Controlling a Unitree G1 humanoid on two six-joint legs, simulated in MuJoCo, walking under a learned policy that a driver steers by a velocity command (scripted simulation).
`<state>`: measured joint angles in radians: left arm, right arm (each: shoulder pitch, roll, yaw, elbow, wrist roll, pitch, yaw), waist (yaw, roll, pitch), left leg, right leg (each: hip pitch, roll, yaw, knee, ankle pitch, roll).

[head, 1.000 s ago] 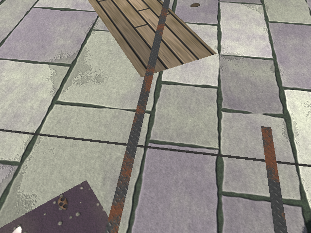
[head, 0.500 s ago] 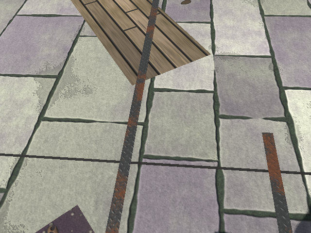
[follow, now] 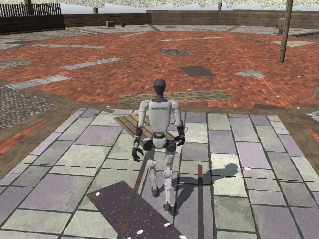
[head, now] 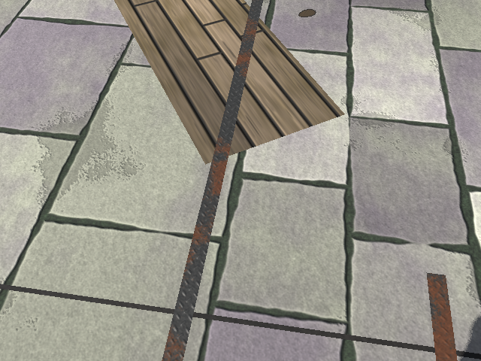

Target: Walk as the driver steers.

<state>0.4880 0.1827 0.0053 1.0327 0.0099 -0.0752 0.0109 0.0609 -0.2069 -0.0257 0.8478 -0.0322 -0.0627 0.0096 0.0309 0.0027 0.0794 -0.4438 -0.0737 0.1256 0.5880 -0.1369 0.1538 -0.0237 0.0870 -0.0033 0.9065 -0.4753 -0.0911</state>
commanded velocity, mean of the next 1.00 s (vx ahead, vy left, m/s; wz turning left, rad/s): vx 0.34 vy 0.00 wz -0.02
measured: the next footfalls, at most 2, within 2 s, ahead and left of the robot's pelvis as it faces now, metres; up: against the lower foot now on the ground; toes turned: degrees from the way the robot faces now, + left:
right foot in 0.52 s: +0.45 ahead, -0.12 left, +0.00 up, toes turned -3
left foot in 0.96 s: +0.50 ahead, +0.06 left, +0.00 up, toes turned +2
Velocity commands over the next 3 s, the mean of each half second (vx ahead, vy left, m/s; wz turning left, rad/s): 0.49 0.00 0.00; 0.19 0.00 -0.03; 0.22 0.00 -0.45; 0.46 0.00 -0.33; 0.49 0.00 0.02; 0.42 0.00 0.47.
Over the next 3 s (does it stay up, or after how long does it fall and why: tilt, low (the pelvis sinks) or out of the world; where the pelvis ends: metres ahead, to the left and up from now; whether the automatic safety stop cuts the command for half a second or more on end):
stays up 1.18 -0.34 0.01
